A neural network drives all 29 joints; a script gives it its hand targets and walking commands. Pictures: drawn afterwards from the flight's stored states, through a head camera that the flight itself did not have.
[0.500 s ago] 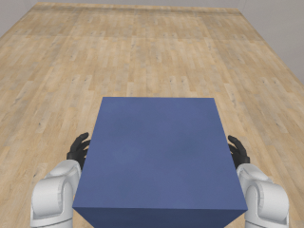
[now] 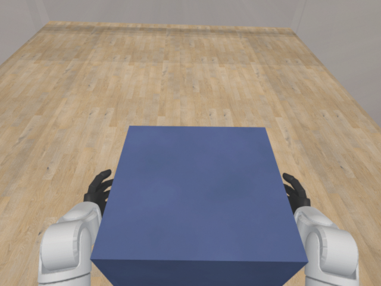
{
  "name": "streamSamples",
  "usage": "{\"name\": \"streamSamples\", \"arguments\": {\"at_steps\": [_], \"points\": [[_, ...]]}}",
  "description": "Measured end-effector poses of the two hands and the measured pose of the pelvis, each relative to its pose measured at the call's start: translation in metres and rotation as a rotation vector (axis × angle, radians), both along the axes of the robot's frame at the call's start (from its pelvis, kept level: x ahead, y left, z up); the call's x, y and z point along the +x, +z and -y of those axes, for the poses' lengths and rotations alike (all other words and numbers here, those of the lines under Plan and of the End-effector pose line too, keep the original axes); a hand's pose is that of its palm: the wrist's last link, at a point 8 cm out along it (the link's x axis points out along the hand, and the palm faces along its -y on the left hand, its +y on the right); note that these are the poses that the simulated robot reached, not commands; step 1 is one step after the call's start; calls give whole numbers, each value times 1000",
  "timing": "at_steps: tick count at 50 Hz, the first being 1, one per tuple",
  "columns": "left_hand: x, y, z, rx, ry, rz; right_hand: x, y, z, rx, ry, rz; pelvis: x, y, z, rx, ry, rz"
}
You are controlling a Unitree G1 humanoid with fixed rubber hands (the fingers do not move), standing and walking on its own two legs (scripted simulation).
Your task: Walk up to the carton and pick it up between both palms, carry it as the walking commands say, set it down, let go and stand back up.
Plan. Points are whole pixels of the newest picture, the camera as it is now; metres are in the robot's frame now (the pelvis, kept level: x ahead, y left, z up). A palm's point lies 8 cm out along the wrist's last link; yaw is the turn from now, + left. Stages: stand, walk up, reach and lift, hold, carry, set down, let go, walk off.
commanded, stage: carry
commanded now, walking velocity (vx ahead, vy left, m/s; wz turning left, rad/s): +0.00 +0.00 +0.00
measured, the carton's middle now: (195, 218) +0.26 +0.00 +0.01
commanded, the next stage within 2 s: none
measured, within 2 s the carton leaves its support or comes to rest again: neither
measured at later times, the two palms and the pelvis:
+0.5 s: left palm (127, 209) +0.25 +0.14 +0.05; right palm (326, 238) +0.21 -0.24 +0.06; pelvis -0.01 -0.02 -0.01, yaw -6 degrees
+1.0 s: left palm (124, 211) +0.24 +0.14 +0.07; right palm (331, 235) +0.21 -0.24 +0.07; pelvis -0.02 -0.03 +0.00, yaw -6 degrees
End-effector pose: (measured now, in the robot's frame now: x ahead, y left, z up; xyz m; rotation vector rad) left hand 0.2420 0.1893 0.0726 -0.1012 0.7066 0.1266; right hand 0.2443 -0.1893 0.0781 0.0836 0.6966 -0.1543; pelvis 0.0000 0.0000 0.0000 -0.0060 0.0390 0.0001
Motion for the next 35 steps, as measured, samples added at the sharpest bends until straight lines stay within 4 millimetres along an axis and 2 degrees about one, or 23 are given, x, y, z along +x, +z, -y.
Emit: {"name": "streamSamples", "arguments": {"at_steps": [13,28,35], "points": [[1,-3,12,4,-16,0,-5,-4,12,2,-15,0,-5,-4,9,4,-34,-3],[14,-22,64,-12,-142,-21,-44,-22,60,4,-155,-20,-15,-14,24,11,-117,-18],[12,-17,71,-12,-149,-11,-48,-17,67,10,-167,-8,-17,-11,28,15,-119,-18]]}}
